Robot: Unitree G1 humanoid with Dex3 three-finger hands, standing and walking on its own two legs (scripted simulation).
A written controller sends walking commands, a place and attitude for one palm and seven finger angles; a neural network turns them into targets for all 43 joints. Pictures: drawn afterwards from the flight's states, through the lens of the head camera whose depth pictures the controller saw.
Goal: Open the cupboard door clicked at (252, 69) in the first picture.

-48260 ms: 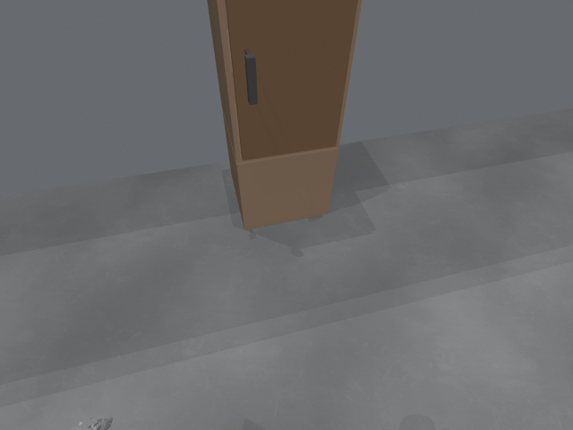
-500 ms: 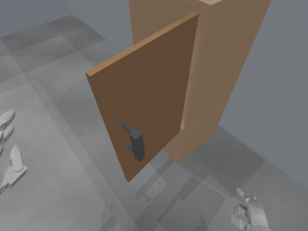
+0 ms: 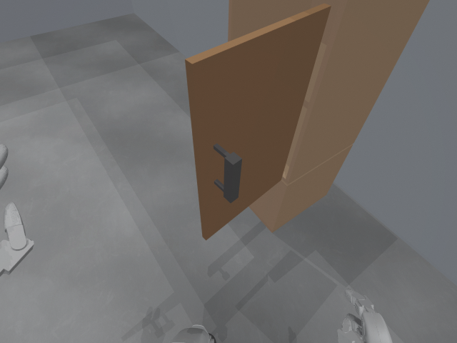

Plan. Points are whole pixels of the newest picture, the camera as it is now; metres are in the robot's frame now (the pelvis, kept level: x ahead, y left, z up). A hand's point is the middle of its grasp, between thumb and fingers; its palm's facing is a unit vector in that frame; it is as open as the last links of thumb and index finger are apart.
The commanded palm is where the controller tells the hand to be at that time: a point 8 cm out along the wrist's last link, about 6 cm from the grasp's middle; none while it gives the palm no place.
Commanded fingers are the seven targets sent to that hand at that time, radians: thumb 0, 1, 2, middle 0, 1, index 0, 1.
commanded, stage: step back with the hand held close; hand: left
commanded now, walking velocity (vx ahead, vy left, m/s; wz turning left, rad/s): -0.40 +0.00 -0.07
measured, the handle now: (225, 173) +0.46 +0.05 -0.01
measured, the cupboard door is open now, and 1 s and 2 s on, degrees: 97 97 97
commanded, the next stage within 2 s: stop stepping back and stand still in 0.26 s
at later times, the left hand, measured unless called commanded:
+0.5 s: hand (16, 290) +0.14 +0.24 +0.17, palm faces +0.30 -0.84 -0.45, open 7.4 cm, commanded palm +0.07 +0.29 +0.19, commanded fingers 0.00 0.90 0.90 -0.20 -0.30 -0.20 -0.30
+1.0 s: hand out of the picture +0.08 +0.24 +0.17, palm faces +0.32 -0.83 -0.46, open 7.4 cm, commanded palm +0.02 +0.29 +0.19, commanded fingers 0.00 0.90 0.90 -0.20 -0.30 -0.20 -0.30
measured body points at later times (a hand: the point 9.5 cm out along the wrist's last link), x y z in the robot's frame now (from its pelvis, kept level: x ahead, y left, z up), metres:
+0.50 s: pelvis -0.09 +0.00 +0.00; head -0.08 +0.02 +0.45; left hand +0.12 +0.29 +0.19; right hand +0.06 -0.24 -0.08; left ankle +0.05 +0.08 -0.73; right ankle -0.18 -0.11 -0.72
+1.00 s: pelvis -0.14 +0.00 +0.01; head -0.13 +0.01 +0.46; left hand +0.06 +0.28 +0.20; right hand +0.00 -0.23 -0.07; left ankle -0.07 +0.11 -0.73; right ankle -0.18 -0.11 -0.73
